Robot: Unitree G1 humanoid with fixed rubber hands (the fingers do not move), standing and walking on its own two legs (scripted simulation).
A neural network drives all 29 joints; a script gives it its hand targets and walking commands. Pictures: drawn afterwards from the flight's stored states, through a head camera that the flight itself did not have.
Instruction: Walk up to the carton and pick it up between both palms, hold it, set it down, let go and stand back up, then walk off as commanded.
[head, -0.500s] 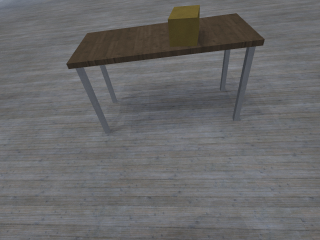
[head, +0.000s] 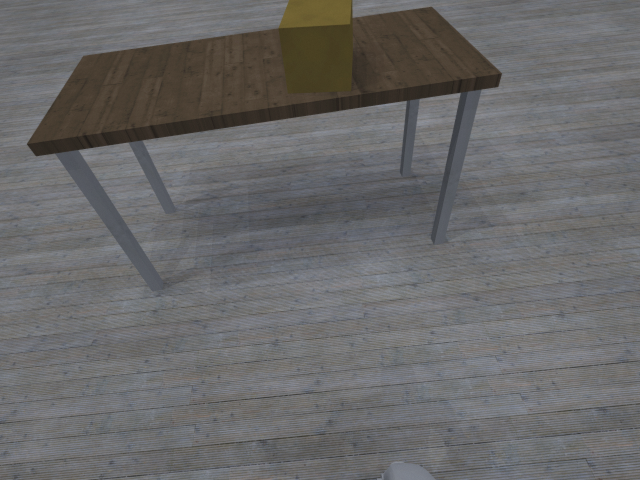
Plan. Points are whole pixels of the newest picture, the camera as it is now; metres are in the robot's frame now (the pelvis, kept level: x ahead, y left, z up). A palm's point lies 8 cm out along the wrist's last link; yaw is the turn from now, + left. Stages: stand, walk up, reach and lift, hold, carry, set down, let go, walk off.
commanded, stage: walk up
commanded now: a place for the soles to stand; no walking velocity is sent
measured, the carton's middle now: (320, 41) +1.19 -0.06 +0.05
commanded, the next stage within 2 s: none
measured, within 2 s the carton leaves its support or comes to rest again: neither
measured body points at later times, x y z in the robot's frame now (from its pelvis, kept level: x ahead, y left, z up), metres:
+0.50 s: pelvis +0.17 -0.04 +0.01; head +0.19 -0.07 +0.46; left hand +0.21 +0.26 -0.10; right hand +0.26 -0.35 -0.13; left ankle +0.23 +0.10 -0.68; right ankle +0.13 -0.13 -0.72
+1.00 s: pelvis +0.31 -0.03 +0.00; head +0.31 -0.04 +0.44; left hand +0.38 +0.28 -0.11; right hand +0.37 -0.34 -0.13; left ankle +0.29 +0.08 -0.72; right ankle +0.40 -0.14 -0.70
